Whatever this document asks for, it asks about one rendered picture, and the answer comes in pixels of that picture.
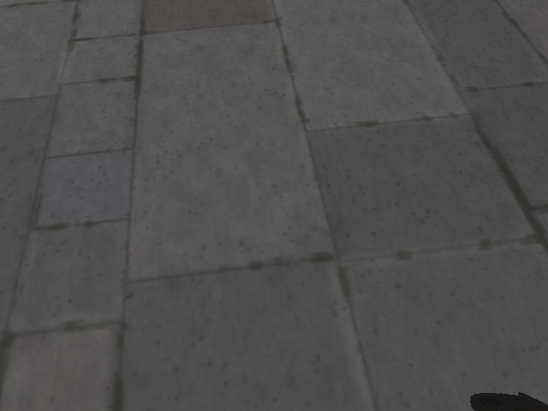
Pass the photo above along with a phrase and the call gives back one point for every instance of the right robot hand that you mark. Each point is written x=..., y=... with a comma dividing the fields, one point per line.
x=506, y=402

